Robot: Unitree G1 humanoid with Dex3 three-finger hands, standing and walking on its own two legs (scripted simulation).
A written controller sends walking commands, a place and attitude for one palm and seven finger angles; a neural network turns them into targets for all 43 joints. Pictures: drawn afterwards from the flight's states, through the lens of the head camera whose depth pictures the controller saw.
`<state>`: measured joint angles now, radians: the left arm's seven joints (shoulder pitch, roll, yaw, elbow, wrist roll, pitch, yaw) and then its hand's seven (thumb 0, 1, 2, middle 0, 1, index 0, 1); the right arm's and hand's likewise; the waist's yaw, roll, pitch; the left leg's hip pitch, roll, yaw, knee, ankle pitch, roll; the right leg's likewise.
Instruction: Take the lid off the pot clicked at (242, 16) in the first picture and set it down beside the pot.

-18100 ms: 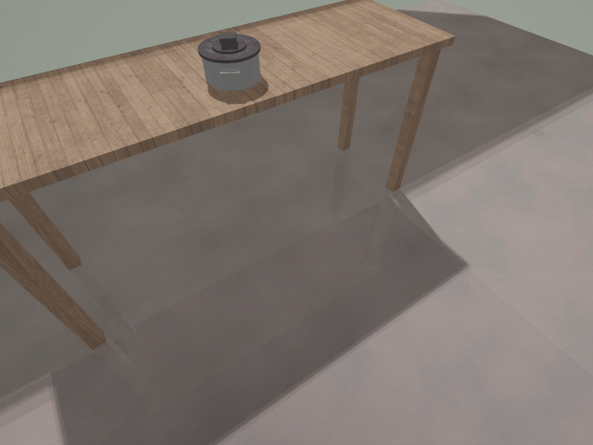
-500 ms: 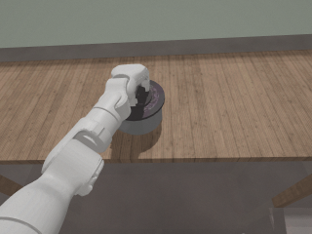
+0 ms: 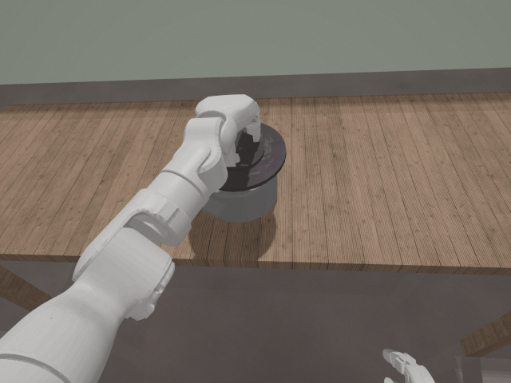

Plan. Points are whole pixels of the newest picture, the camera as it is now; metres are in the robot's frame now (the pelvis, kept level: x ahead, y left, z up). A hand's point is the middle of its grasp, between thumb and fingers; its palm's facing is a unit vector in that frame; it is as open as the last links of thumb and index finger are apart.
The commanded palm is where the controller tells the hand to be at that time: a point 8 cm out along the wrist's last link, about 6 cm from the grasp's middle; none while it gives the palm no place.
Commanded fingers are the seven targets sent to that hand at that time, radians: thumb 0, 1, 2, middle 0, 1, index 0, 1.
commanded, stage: lift the lid straight up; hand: left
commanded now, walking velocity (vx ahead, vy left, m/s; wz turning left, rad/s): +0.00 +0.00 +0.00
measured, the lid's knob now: (236, 142) +0.48 +0.03 +0.11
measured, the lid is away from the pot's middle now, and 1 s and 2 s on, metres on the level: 0.01 0.01 0.08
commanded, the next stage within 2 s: move the lid sideways beside the pot in 1.26 s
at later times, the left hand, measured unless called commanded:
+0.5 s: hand (224, 122) +0.46 +0.04 +0.18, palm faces -0.27 -0.03 -0.96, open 8.0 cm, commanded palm +0.45 +0.05 +0.25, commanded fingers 0.00 0.49 1.15 -0.79 -1.07 -0.87 -1.04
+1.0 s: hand (214, 98) +0.46 +0.05 +0.22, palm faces -0.23 -0.03 -0.97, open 8.0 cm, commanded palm +0.45 +0.06 +0.29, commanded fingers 0.00 0.49 1.15 -0.79 -1.07 -0.87 -1.04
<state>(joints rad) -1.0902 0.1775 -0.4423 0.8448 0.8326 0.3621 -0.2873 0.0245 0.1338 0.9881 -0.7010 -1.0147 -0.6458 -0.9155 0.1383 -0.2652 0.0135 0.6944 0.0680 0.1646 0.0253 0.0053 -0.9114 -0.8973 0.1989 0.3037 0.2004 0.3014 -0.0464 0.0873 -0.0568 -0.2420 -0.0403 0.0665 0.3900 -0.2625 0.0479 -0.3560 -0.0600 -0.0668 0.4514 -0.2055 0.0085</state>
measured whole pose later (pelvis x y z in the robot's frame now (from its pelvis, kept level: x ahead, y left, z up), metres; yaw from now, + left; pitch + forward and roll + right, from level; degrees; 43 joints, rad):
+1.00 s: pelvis -0.01 +0.00 +0.00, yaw +0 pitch +5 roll +1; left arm -1.29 0.25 -0.40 0.88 0.85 0.37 -0.41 0.03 0.13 0.99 -0.70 -1.01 -0.64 -0.92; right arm 0.19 -0.28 0.02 0.70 0.06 0.10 0.02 0.01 -0.91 -0.90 0.20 0.30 0.20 0.30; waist -0.05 0.08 -0.05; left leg -0.22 -0.05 0.07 0.35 -0.23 0.06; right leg -0.33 -0.07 -0.06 0.42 -0.18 0.01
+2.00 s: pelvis -0.01 +0.01 +0.00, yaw +0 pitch +6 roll +0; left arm -1.25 0.42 -0.32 0.83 0.89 0.29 -0.48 0.02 0.14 1.00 -0.71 -1.01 -0.64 -0.91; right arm 0.19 -0.29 0.02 0.67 0.07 0.12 0.00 0.01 -0.91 -0.90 0.20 0.30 0.20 0.30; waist -0.06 0.06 -0.02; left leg -0.22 -0.05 0.06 0.35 -0.23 0.06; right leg -0.32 -0.06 -0.07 0.39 -0.16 0.02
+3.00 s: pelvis +0.00 +0.01 +0.00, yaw +1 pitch +6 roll -1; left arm -1.14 0.65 -0.22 0.73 0.90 0.18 -0.56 0.03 0.14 1.00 -0.71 -1.01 -0.64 -0.91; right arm 0.19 -0.30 0.02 0.64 0.08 0.18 0.01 0.01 -0.91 -0.90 0.20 0.30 0.20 0.30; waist -0.05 0.06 -0.01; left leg -0.25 -0.04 0.03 0.39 -0.25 0.06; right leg -0.31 -0.06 -0.09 0.36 -0.16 0.02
